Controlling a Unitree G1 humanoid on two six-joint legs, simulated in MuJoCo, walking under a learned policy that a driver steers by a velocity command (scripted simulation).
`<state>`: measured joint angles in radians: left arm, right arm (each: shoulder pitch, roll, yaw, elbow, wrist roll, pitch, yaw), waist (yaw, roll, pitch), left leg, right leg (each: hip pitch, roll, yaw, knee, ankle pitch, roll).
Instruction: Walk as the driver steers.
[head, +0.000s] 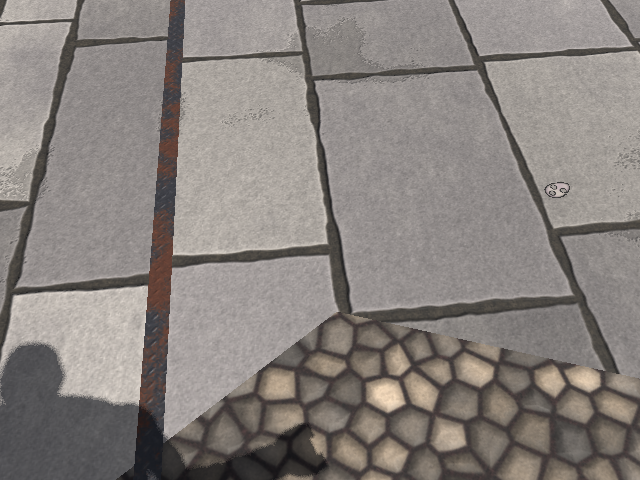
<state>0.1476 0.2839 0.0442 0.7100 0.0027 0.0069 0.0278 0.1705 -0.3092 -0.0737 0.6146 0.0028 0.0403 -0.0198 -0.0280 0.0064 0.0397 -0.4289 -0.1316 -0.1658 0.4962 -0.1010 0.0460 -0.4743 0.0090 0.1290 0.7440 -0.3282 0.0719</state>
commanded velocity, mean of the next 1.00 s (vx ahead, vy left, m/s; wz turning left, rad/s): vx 0.01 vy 0.00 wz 0.12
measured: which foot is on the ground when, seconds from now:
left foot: down 0.00-0.08, up 0.10-0.36, down 0.38-1.00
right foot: up 0.00-0.04, down 0.06-1.00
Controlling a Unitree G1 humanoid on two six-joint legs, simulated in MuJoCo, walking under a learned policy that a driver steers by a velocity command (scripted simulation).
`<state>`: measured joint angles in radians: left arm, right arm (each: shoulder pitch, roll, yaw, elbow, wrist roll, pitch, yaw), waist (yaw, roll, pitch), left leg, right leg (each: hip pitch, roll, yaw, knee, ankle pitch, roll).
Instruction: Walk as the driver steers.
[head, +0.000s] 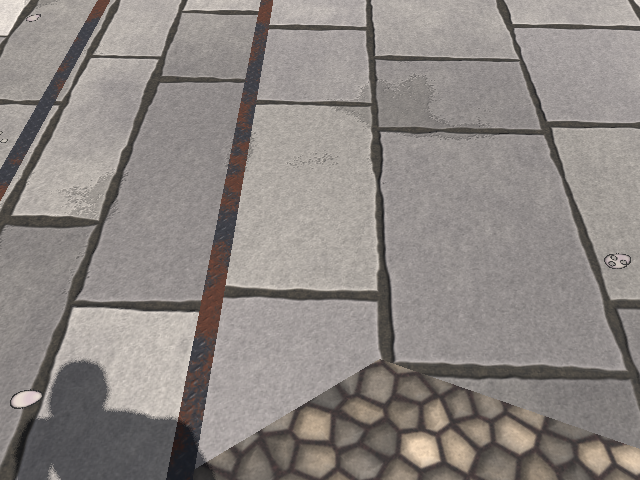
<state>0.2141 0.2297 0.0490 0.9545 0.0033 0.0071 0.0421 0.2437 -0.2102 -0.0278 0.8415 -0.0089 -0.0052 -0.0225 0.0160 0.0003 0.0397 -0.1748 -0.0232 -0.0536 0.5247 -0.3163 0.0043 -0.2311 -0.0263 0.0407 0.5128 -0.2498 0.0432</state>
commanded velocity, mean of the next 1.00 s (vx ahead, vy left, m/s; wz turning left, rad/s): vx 0.05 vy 0.00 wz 0.00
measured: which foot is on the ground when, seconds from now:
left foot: down 0.00-1.00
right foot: down 0.00-1.00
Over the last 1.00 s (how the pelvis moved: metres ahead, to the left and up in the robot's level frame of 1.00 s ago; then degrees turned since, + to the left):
0.02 -0.01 0.00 5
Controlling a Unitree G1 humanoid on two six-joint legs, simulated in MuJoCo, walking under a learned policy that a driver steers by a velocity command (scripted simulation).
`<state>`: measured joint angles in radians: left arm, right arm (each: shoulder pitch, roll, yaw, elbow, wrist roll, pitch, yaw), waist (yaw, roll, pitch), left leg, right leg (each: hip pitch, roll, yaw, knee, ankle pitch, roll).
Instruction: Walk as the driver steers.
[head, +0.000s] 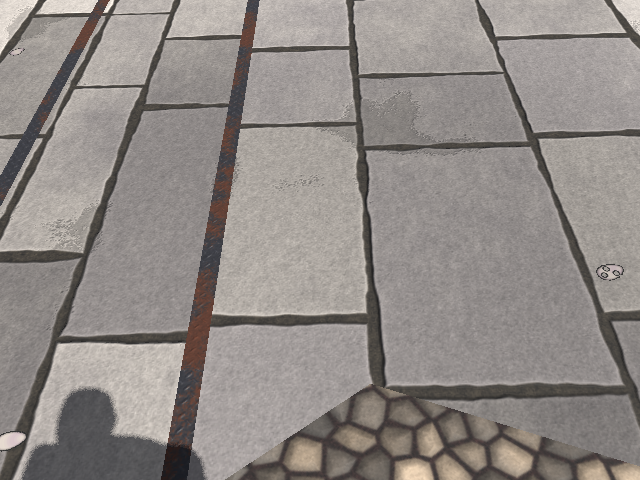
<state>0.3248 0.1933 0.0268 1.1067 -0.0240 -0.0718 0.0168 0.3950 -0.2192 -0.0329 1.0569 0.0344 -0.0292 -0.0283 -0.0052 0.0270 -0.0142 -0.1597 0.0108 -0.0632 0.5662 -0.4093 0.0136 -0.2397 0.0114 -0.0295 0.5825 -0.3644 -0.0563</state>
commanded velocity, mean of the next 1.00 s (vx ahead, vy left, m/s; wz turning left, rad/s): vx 0.45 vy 0.00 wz -0.11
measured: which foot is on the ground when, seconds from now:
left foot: down 0.00-0.00, up 0.02-0.42, down 0.44-1.00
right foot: down 0.00-0.46, up 0.48-1.00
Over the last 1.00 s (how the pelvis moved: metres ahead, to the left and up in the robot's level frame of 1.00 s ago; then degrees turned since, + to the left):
0.04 -0.03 -0.01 0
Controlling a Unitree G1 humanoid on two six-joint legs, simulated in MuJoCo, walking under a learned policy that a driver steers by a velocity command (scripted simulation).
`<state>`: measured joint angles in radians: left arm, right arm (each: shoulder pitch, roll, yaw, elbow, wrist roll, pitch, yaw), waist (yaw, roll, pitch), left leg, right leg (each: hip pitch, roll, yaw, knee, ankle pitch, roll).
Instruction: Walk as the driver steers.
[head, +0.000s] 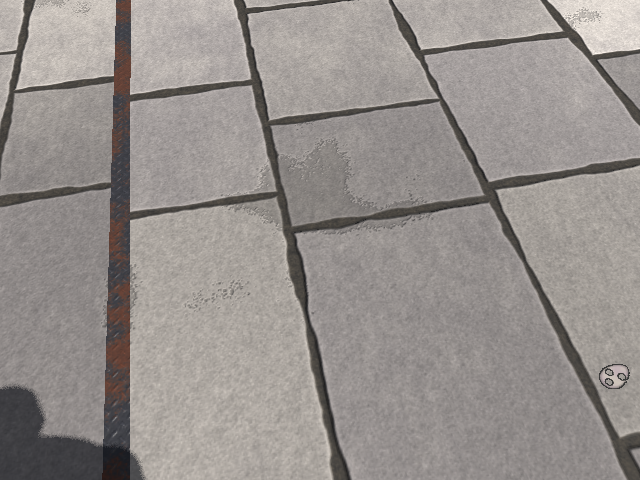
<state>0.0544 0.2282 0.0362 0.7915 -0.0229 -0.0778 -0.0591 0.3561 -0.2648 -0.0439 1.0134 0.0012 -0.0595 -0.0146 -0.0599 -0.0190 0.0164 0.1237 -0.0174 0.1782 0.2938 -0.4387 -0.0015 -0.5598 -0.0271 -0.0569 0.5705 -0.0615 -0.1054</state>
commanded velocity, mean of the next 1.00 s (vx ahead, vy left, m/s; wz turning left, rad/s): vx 0.50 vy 0.00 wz -0.57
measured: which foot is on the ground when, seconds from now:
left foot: down 0.00-0.02, up 0.04-0.48, down 0.50-1.00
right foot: up 0.00-0.00, down 0.02-0.50, up 0.52-1.00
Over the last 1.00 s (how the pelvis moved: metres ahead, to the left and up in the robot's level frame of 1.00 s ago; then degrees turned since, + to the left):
0.53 0.01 -0.01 -8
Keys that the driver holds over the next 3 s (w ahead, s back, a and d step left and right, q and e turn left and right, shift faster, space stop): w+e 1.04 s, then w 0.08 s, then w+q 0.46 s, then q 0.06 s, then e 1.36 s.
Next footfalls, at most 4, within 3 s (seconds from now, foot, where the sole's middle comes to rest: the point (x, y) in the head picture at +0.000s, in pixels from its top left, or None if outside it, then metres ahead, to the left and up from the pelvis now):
0.02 right None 0.19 -0.09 -0.76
0.50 left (292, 470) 0.49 0.07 -0.76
1.02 right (460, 396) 0.62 -0.30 -0.76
1.58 left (430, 253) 1.01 -0.30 -0.76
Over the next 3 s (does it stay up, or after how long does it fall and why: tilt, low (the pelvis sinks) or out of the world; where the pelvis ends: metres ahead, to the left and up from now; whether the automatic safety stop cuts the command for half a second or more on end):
stays up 1.00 -0.41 0.01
